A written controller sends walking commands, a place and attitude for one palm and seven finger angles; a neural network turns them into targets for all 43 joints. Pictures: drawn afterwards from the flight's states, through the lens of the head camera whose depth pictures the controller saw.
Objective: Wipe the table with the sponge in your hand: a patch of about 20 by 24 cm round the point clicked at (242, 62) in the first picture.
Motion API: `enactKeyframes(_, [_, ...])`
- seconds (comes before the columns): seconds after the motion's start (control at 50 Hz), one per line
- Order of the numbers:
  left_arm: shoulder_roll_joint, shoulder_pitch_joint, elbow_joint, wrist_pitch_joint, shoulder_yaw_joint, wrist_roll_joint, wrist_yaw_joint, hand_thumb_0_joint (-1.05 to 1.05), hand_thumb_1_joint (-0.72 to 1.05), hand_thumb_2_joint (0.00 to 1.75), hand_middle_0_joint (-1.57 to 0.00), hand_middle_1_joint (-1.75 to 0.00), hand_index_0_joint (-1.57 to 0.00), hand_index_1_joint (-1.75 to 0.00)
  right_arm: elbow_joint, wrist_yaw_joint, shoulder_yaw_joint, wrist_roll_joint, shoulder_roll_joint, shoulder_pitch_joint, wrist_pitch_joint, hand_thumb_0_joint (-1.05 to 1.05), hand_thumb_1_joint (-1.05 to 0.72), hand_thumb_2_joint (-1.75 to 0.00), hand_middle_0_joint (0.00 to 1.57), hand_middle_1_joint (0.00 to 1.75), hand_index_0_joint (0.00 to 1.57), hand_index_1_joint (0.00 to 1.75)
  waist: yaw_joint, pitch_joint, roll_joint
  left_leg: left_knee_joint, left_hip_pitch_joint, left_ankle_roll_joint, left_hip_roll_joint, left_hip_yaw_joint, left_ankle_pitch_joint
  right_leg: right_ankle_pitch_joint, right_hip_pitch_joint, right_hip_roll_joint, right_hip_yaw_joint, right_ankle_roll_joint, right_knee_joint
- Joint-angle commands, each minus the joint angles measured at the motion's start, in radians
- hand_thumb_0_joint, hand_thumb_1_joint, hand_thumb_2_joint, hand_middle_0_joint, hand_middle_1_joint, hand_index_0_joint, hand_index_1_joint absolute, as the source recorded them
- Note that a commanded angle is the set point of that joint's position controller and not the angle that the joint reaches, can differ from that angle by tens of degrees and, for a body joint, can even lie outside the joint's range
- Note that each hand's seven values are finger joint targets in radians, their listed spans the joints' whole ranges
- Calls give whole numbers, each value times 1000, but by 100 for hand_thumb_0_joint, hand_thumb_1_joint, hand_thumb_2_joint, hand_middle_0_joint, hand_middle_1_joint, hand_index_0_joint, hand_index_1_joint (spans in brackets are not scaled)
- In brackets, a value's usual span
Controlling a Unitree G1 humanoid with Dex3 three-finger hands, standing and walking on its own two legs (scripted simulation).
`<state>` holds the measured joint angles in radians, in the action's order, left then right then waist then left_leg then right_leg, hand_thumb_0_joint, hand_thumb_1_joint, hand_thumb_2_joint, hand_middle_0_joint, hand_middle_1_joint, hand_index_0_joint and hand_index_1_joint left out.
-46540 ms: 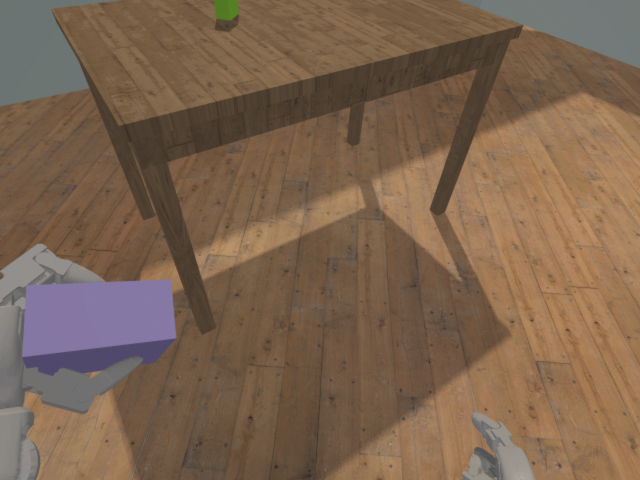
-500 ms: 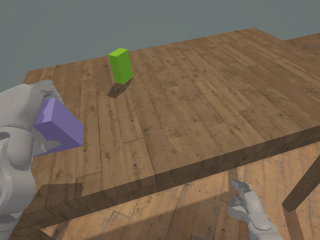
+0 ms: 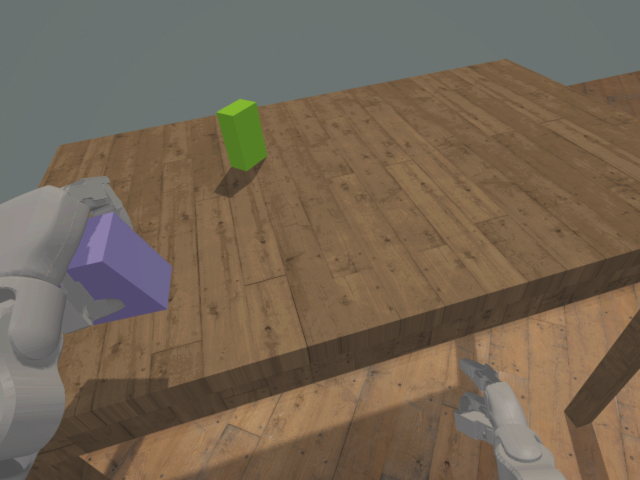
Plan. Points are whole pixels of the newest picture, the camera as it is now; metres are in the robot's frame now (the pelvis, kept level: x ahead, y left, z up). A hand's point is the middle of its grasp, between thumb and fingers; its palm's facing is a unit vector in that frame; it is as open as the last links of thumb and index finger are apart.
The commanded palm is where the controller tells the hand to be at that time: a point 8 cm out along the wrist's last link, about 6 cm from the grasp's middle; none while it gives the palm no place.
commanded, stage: bring the sponge back beside the body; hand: left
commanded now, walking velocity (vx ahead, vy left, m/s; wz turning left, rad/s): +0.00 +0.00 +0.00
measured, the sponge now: (105, 282) +0.22 +0.28 +0.19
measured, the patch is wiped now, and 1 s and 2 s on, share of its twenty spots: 0.95 0.95 0.95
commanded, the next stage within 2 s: step back with the hand held close in 0.50 s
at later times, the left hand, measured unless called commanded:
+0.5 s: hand (79, 259) +0.20 +0.28 +0.24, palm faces +0.37 -0.15 -0.92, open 9.8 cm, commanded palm +0.14 +0.29 +0.31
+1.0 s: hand (95, 224) +0.20 +0.23 +0.29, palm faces +0.50 -0.75 -0.43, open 9.8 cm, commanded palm +0.15 +0.30 +0.29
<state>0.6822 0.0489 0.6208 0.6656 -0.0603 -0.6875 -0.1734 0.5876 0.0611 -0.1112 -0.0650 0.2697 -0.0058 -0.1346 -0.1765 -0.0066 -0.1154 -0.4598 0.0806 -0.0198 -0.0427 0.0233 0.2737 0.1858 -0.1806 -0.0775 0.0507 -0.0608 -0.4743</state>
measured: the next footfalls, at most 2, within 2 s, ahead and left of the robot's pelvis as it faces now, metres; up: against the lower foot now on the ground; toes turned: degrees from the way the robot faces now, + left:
left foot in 1.28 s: -0.04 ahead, +0.16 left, +0.00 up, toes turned +4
left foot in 1.72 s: -0.15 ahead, +0.15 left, +0.00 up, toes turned +7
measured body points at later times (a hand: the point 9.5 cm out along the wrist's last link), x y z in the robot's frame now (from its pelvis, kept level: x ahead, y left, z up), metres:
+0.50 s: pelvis +0.00 +0.00 +0.00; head -0.04 -0.04 +0.45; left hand +0.18 +0.28 +0.29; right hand +0.27 -0.17 -0.05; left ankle -0.01 +0.11 -0.74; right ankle +0.05 -0.08 -0.74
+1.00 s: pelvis +0.00 +0.01 -0.01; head +0.01 +0.02 +0.44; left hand +0.17 +0.27 +0.31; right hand +0.13 -0.23 -0.11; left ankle -0.01 +0.11 -0.74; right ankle +0.05 -0.08 -0.74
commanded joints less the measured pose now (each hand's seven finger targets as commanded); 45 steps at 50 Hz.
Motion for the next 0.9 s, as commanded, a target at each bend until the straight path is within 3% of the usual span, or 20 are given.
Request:
enactKeyframes(0.0, [250,-237,156,-32,-198,-48,55,0,10,130,-120,-160,-120,-160,-215,2,39,2,77,-286,74,0,-90,-90,20,30,20,30,-5,172,58,55,61,-11,8,18,-203,19,110,61,98,-4,108])
enactKeyframes(0.04, [276,-275,201,-29,-214,-56,60,0,10,130,-120,-160,-120,-160,-233,3,38,-7,72,-323,84,0,-90,-90,20,30,20,30,5,168,23,64,54,-8,11,30,-172,71,96,49,145,-14,116])
enactKeyframes(0.12, [242,-234,130,-34,-189,-39,55,0,10,130,-120,-160,-120,-160,-213,6,38,1,77,-284,71,0,-90,-90,20,30,20,30,-6,131,60,62,70,-11,12,16,-165,67,80,62,92,0,119])
enactKeyframes(0.14, [254,-257,173,-30,-201,-50,59,0,10,130,-120,-160,-120,-160,-232,4,38,-9,72,-322,83,0,-90,-90,20,30,20,30,8,146,44,70,62,-6,13,30,-145,107,85,48,144,-12,124])
enactKeyframes(0.2, [223,-228,119,-33,-176,-37,56,0,10,130,-120,-160,-120,-160,-215,6,37,-2,79,-285,75,0,-90,-90,20,30,20,30,0,135,65,63,67,-11,12,18,-162,72,85,61,90,2,122])
enactKeyframes(0.34, [267,-263,219,-33,-214,-51,67,0,10,130,-120,-160,-120,-160,-237,7,39,-5,72,-327,94,0,-90,-90,20,30,20,30,2,178,15,71,57,-8,13,31,-155,86,109,46,141,-14,112])
enactKeyframes(0.36, [262,-279,210,-34,-210,-50,72,0,10,130,-120,-160,-120,-160,-234,8,36,6,72,-293,93,0,-90,-90,20,30,20,30,-17,216,24,56,71,-13,9,22,-192,40,140,67,98,-8,90])
enactKeyframes(0.4, [236,-228,155,-35,-190,-40,67,0,10,130,-120,-160,-120,-160,-216,6,37,3,75,-285,82,0,-90,-90,20,30,20,30,-5,146,43,72,68,-9,14,20,-167,67,96,57,87,-3,115])
enactKeyframes(0.54, [250,-276,180,-29,-200,-46,70,0,10,130,-120,-160,-120,-160,-231,4,38,-10,73,-324,87,0,-90,-90,20,30,20,30,4,142,1,86,63,-4,18,32,-133,97,89,41,130,-16,117])
enactKeyframes(0.58, [226,-241,113,-29,-188,-40,72,0,10,130,-120,-160,-120,-160,-213,5,39,0,75,-281,84,0,-90,-90,20,30,20,30,-5,139,54,78,73,-9,16,23,-165,59,95,51,84,-8,109])
enactKeyframes(0.6, [77,-240,-124,-9,-36,-52,61,0,10,130,-120,-160,-120,-160,-188,15,25,-6,86,-263,78,0,-90,-90,20,30,20,30,41,22,95,95,96,-4,24,15,-98,118,12,47,43,1,140])
enactKeyframes(0.62, [16,-389,151,-298,-351,714,169,0,10,130,-120,-160,-120,-160,-358,-9,69,-15,71,-37,76,0,-90,-90,20,30,20,30,181,-42,230,-20,104,-30,33,80,81,167,-199,74,136,26,243])
enactKeyframes(0.64, [99,-259,23,-398,-374,703,219,0,10,130,-120,-160,-120,-160,-279,-7,24,11,62,-30,93,0,-90,-90,20,30,20,30,164,18,300,-63,69,-36,15,79,125,258,-227,99,190,4,263])
enactKeyframes(0.66, [-3,-148,-17,-437,-305,703,232,0,10,130,-120,-160,-120,-160,-261,-7,36,18,47,-28,87,0,-90,-90,20,30,20,30,166,26,285,-90,48,-36,5,66,93,256,-269,122,173,-14,251])
enactKeyframes(0.68, [70,-117,110,-495,-421,733,261,0,10,130,-120,-160,-120,-160,-264,-2,61,12,74,45,70,0,-90,-90,20,30,20,30,164,77,299,-168,31,-31,25,70,81,266,-296,197,189,-16,262])
enactKeyframes(0.72, [82,-42,314,-595,-470,756,293,0,10,130,-120,-160,-120,-160,-249,1,67,30,70,40,59,0,-90,-90,20,30,20,30,177,180,157,-147,34,-27,60,55,-26,107,-215,255,169,-34,177])
enactKeyframes(0.74, [145,-27,427,-646,-548,764,315,0,10,130,-120,-160,-120,-160,-259,-5,65,38,77,19,67,0,-90,-90,20,30,20,30,170,230,39,-89,49,-26,81,80,-61,33,-166,234,171,-34,110])
enactKeyframes(0.78, [83,125,474,-704,-565,774,342,0,10,130,-120,-160,-120,-160,-259,-1,82,47,77,37,69,0,-90,-90,20,30,20,30,164,267,-133,14,176,-35,151,168,-186,-176,-22,170,79,-6,-46])
enactKeyframes(0.82, [70,149,495,-735,-593,772,359,0,10,130,-120,-160,-120,-160,-241,-4,90,51,72,43,71,0,-90,-90,20,30,20,30,162,283,-151,24,233,-30,192,199,-424,-263,44,134,36,22,-144])
enactKeyframes(0.88, [44,140,418,-763,-596,769,362,0,10,130,-120,-160,-120,-160,-203,-12,107,54,70,67,80,0,-90,-90,20,30,20,30,169,261,-117,15,143,-27,232,215,-685,8,-68,91,9,42,-199])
